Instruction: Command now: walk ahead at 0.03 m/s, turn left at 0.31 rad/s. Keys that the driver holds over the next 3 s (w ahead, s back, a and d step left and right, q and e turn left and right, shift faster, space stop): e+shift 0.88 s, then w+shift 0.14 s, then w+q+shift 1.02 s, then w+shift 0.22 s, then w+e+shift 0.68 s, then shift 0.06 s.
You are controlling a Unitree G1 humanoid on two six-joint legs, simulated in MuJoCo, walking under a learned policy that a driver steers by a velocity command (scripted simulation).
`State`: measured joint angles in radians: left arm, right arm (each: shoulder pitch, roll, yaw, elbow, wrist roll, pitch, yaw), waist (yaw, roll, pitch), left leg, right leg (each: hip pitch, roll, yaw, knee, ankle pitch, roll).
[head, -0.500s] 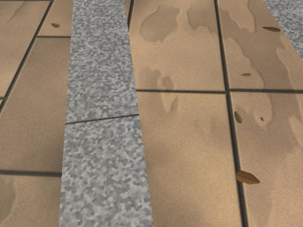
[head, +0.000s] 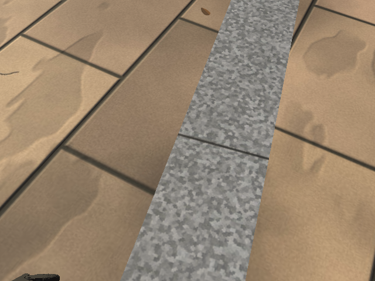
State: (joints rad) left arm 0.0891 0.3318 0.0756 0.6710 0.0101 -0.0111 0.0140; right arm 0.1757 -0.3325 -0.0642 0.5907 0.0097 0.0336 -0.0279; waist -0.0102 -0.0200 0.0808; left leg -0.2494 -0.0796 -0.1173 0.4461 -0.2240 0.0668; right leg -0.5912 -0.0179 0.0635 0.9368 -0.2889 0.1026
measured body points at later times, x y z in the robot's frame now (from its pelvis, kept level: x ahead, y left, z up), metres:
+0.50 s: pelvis +0.07 +0.00 -0.01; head +0.12 -0.02 +0.44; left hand +0.28 +0.25 -0.10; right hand +0.17 -0.32 -0.10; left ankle +0.12 +0.11 -0.73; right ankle +0.07 -0.14 -0.74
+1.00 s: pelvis +0.09 -0.01 +0.00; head +0.11 -0.04 +0.44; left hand +0.41 +0.04 -0.08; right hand -0.04 -0.30 -0.11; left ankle +0.14 +0.11 -0.74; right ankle +0.00 -0.11 -0.72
